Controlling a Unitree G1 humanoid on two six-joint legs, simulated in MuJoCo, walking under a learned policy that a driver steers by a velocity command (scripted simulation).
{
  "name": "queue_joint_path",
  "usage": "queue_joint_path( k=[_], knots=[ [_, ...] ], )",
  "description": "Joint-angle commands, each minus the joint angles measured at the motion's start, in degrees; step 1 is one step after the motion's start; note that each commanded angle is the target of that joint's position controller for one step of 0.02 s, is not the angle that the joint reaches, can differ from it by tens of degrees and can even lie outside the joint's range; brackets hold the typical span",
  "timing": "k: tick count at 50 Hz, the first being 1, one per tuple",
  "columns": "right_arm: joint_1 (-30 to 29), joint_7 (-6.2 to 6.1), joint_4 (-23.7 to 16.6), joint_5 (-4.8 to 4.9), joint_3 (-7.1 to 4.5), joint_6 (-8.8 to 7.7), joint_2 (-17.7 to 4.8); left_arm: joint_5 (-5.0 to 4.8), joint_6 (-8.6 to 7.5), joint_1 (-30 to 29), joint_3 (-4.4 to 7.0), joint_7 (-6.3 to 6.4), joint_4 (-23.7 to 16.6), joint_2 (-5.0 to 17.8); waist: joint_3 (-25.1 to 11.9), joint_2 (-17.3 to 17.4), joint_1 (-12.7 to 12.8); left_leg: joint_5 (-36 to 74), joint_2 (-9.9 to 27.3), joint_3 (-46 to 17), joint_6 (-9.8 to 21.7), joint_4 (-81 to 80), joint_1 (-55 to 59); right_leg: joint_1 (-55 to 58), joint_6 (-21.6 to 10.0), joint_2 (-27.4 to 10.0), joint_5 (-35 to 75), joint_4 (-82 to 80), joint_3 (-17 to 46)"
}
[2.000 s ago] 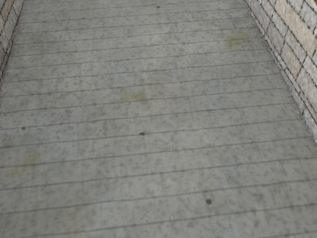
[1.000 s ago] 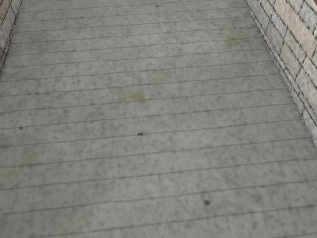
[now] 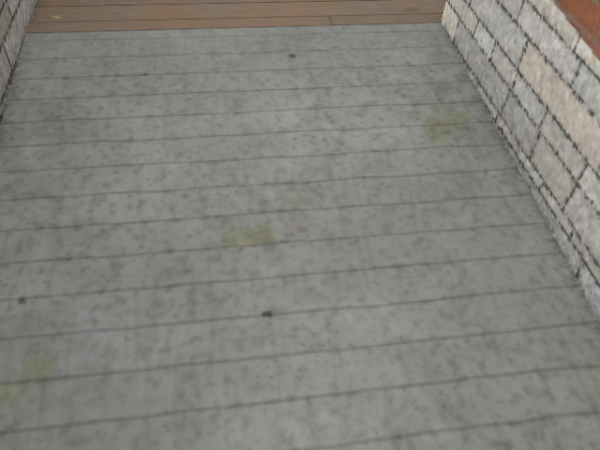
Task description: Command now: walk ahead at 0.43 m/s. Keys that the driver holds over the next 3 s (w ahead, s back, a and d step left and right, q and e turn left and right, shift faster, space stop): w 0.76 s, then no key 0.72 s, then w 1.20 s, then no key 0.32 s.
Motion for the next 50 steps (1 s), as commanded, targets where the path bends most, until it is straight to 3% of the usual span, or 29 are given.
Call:
queue_joint_path(
  k=[1,5,9,12,13,15,16,17,18,19,20,21,22,23,25,28,30,32,37,40,42,43,44,45,46,47,48,49,50],
  knots=[
    [0.1,0.07,-2.3,-0.42,0.41,-0.53,-5.0,0.6,0.13,0.5,1.11,-0.47,-2.5,3.7,8.2,7.5,2.4,3.2,13.2,-16.9,6.5,-23.4,4.0,-14.3,0.2,-5.4,8.9,-0.5,1.7],
    [6.0,-1.44,-1.9,-0.5,0.82,0.25,-5.8,1.44,0.86,-8.5,0.66,-1.04,-5.4,1.4,9.0,4.9,0.4,17.7,12.1,-10.1,7.7,-24.7,7.7,-19.8,2.8,-5.6,14.1,-9.4,-1.2],
    [8.7,-2.61,-3.4,-0.36,0.68,1.03,-7.2,0.79,-0.01,-20.2,-0.73,-1.87,-9.6,-0.7,10.0,6.1,-2.4,22.4,12.4,-7.2,7.3,-27.0,9.4,-15.4,3.9,-3.3,16.9,-25.5,-5.0],
    [11.1,-2.64,-3.3,0.19,0.31,1.67,-7.8,0.47,-0.62,-24.6,-0.98,-2.88,-11.5,-0.2,11.2,7.5,-2.6,28.2,14.8,-6.2,7.5,-26.1,16.6,-15.5,2.2,-1.9,12.9,-31.3,-6.5],
    [11.2,-2.64,-3.4,0.3,0.19,1.97,-8.0,0.44,-0.88,-25.3,-1.02,-3.29,-12.0,0.0,11.0,8.2,-2.0,32.6,15.4,-5.4,7.3,-24.6,18.8,-14.6,1.3,-1.3,10.8,-32.7,-7.1],
    [10.3,-2.74,-3.8,0.13,-0.12,2.38,-9.1,0.65,-1.33,-23.2,-0.38,-3.84,-12.6,1.6,7.3,11.6,1.2,54.9,15.8,-3.3,6.4,-17.5,21.4,-6.8,-1.1,1.6,5.5,-34.0,-9.3],
    [9.9,-2.92,-3.9,-0.12,-0.33,2.69,-9.9,0.55,-1.32,-18.5,0.46,-3.79,-11.9,3.3,3.2,14.2,4.4,68.4,16.2,-2.7,5.8,-11.3,22.1,0.4,-2.3,3.9,3.3,-33.7,-10.2],
    [7.9,-3.04,-4.4,-0.14,-0.33,3.02,-10.3,0.08,-1.22,-8.1,1.99,-3.6,-9.2,6.2,-2.5,15.1,10.1,75.5,14.8,-1.4,4.6,-0.2,19.5,13.8,-4.3,5.8,5.0,-37.4,-9.9],
    [5.0,-3.0,-6.4,-0.24,-0.12,2.69,-10.7,-0.06,-0.84,3.6,3.78,-3.09,-6.0,10.8,-9.7,13.3,15.4,64.0,12.7,-1.5,2.6,14.5,6.9,34.3,-6.6,0.2,6.3,-39.1,-1.3],
    [11.3,-1.7,-8.3,-1.28,2.04,1.2,-1.9,1.06,-0.22,11.4,5.16,-2.36,-3.9,17.3,-22.6,-4.5,10.9,18.7,2.2,-3.7,-0.5,37.5,-15.6,59.5,-14.9,-17.4,-4.9,-43.6,28.4],
    [9.5,-0.62,-7.4,0.79,1.58,-1.16,-2.7,1.92,0.23,14.0,4.05,-1.74,-2.5,14.0,-27.3,-9.5,12.0,-6.2,-3.4,-13.9,0.1,50.0,-25.0,61.5,-18.0,-22.6,-12.4,-59.1,50.8],
    [1.7,-0.26,-10.1,3.08,-0.35,-2.38,-8.4,1.75,-0.4,7.0,2.84,-1.64,-2.6,9.9,-13.6,-6.7,10.2,-3.8,0.4,-14.2,1.0,55.4,-32.4,51.8,-14.0,-20.2,-11.5,-60.8,42.2],
    [-3.6,-0.5,-12.2,3.34,-0.34,-2.61,-8.5,1.54,-0.82,0.9,1.63,-1.7,-3.4,6.1,-6.0,-1.4,7.8,1.4,4.1,-11.3,1.8,54.8,-32.1,40.0,-11.5,-18.2,-5.6,-60.8,30.7],
    [-4.9,-1.02,-12.5,2.76,-0.64,-1.98,-8.0,2.04,-1.37,-3.4,0.56,-2.25,-3.5,3.1,-2.4,3.1,4.7,5.6,6.8,-9.5,2.0,52.3,-28.2,29.6,-9.8,-15.8,0.8,-62.4,22.1],
    [-1.0,-1.65,-12.0,2.19,-0.93,0.53,-5.4,2.87,-1.91,-6.3,-0.1,-3.1,-2.1,0.7,0.5,0.2,-0.1,8.7,9.4,-9.6,2.6,48.5,-21.1,18.5,-7.3,-11.0,3.4,-64.9,11.2],
    [-2.9,-2.03,-13.4,1.79,-0.78,2.55,-4.4,2.47,-2.05,-3.6,0.03,-2.77,0.1,2.6,4.8,-1.1,-1.5,10.9,10.1,-7.7,1.6,46.5,-25.4,13.6,-7.8,-9.1,6.6,-68.3,4.6],
    [-7.4,-1.88,-15.3,0.6,-0.86,2.66,-5.6,2.58,-1.86,-1.3,0.17,-1.85,0.8,4.2,5.9,-1.1,-0.8,16.2,10.8,-6.7,-0.5,41.8,-30.1,14.3,-8.4,-8.6,8.5,-69.3,2.8],
    [-12.5,-1.6,-17.0,0.27,-0.74,2.25,-5.9,2.6,-1.56,1.2,0.2,-0.95,1.0,5.3,5.9,-0.1,0.7,21.5,10.8,-5.7,-2.0,33.9,-32.6,16.9,-8.3,-8.5,10.8,-69.1,1.8],
    [-23.7,-0.45,-19.9,1.21,0.34,1.35,-4.5,1.57,-0.63,7.1,0.84,0.02,1.4,8.4,6.4,0.0,5.2,22.5,7.5,-1.8,-2.8,14.3,-30.1,26.6,-7.1,-10.7,11.7,-69.5,0.8],
    [-26.1,0.75,-21.3,1.01,0.13,0.74,-5.3,1.66,0.73,8.5,1.07,0.18,2.1,8.5,7.4,-2.1,5.0,16.1,4.8,0.1,-1.0,7.5,-27.4,33.1,-5.8,-12.3,22.0,-65.0,-0.2],
    [-17.5,1.14,-19.6,0.5,-1.43,0.27,-8.2,1.77,1.58,6.8,1.15,0.66,2.2,8.9,1.4,-5.4,-0.4,16.0,0.7,2.3,1.3,3.7,-14.7,35.1,-3.1,-11.2,45.3,-54.0,-2.5],
    [-8.1,0.95,-16.6,0.26,-3.11,0.27,-11.7,1.79,1.82,6.6,0.85,0.94,1.9,8.1,-4.4,-5.1,-4.2,21.6,-0.5,2.0,3.1,1.8,-1.9,32.9,-0.9,-8.3,50.4,-43.8,-4.4],
    [0.5,0.36,-14.9,-0.56,-4.79,0.52,-17.9,3.04,1.46,8.2,-0.03,1.01,0.1,6.2,-13.7,3.0,-5.7,39.0,11.1,-10.8,7.4,4.6,17.8,19.9,2.3,-4.2,31.1,-27.0,-5.9],
    [1.4,-0.03,-14.5,-0.6,-4.98,1.58,-21.2,3.95,0.25,16.5,-2.14,-0.1,0.8,-1.8,-23.5,18.5,-0.7,49.2,26.1,-34.2,18.2,-1.1,35.6,2.0,6.0,6.0,-19.2,-6.8,-1.9],
    [3.8,-0.2,-14.6,-0.78,-4.27,1.91,-17.2,1.31,-0.78,13.9,-0.57,-0.79,2.2,3.1,-27.7,15.1,-4.0,38.3,26.3,-43.1,19.7,-9.5,33.9,-2.7,6.1,6.6,-20.7,3.6,7.9],
    [-2.7,-0.57,-15.3,-0.29,-3.55,1.67,-14.6,-0.24,-0.74,6.3,0.48,-0.78,0.2,6.6,-17.0,10.3,-3.0,33.0,23.8,-33.3,16.5,-9.6,25.0,-7.5,5.6,2.8,-17.4,6.1,5.9],
    [-8.6,-0.9,-16.1,0.14,-2.45,1.41,-11.1,0.37,-0.2,1.6,0.38,-0.16,-1.2,6.1,-9.9,5.6,-1.3,32.2,20.8,-24.8,13.8,-10.8,14.8,-7.1,5.3,-0.8,-12.0,2.4,3.6],
    [-11.7,-0.87,-16.1,-0.1,-1.71,0.97,-8.7,1.18,0.78,0.2,0.86,0.68,-1.3,6.0,-6.0,4.1,0.7,32.8,18.1,-18.9,11.9,-12.8,6.5,-3.3,5.1,-2.8,-8.9,-1.1,2.9],
    [-12.6,-0.69,-15.4,-0.8,-1.38,0.68,-7.1,1.57,1.7,0.9,1.15,1.2,-1.2,5.6,-4.2,5.6,2.3,36.3,15.0,-13.7,10.0,-13.7,0.5,2.3,4.6,-3.9,-7.3,-4.1,2.9]
  ],
)
Next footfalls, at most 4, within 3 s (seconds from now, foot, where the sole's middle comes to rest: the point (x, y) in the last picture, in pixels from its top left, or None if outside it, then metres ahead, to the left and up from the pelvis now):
0.36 right None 0.39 -0.13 -0.74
0.86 left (235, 376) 0.70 0.12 -0.71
1.24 right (338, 378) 0.69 -0.12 -0.71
2.20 right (320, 241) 1.08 -0.09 -0.68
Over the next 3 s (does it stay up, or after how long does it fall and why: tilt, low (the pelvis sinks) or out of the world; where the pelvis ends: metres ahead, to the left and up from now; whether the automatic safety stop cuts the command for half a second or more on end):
stays up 1.29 0.06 0.12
